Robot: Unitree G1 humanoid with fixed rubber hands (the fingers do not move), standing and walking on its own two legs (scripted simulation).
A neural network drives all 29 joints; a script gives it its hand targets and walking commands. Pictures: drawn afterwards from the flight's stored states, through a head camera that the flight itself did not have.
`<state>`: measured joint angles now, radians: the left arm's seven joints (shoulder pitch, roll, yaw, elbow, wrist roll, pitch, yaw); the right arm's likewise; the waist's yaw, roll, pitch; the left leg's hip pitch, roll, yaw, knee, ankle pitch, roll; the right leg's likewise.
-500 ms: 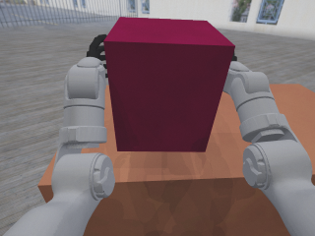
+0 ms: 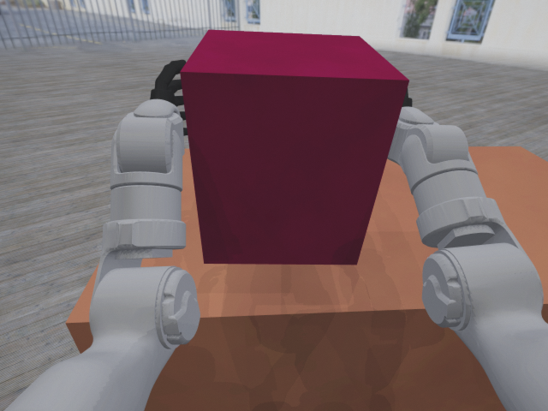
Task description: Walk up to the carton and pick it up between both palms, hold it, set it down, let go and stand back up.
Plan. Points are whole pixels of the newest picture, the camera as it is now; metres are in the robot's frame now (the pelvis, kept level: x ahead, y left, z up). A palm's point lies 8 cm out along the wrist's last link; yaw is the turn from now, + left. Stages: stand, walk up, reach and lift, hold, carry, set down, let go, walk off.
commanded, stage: hold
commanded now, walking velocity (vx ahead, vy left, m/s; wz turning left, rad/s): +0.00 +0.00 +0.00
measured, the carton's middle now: (283, 147) +0.36 -0.01 +0.29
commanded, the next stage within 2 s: none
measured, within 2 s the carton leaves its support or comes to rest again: neither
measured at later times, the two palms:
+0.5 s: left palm (165, 117) +0.35 +0.14 +0.34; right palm (394, 122) +0.36 -0.16 +0.33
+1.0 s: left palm (164, 117) +0.35 +0.14 +0.34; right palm (394, 122) +0.36 -0.16 +0.33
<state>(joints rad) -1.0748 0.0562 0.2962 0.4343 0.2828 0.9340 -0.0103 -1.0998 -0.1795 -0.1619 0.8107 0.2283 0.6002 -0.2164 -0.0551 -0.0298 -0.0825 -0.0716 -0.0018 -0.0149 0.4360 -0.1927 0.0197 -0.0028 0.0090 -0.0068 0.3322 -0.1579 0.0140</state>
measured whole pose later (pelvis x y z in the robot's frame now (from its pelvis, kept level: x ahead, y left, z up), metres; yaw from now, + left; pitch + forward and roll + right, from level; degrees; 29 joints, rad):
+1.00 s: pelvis +0.00 +0.00 +0.00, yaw +0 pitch -10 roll -2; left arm -1.07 0.06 0.30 0.44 0.28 0.93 -0.01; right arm -1.10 -0.18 -0.16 0.81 0.23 0.60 -0.22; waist -0.06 -0.03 -0.08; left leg -0.07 0.00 -0.01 0.44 -0.19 0.02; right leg 0.00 0.01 -0.01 0.33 -0.16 0.01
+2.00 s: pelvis +0.00 +0.00 +0.00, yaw +0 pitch -10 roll -2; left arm -1.07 0.06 0.30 0.44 0.28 0.92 -0.01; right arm -1.10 -0.18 -0.16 0.81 0.23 0.61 -0.22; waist -0.06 -0.03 -0.08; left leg -0.07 0.00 -0.02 0.44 -0.19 0.02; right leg 0.00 0.01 -0.01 0.33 -0.16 0.01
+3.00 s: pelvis +0.00 +0.00 +0.00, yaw +0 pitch -10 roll -2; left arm -1.07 0.06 0.30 0.45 0.28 0.92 -0.01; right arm -1.10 -0.18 -0.16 0.81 0.23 0.61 -0.22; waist -0.06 -0.03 -0.08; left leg -0.07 0.00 -0.02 0.44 -0.19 0.02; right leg 0.00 0.01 -0.01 0.33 -0.16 0.01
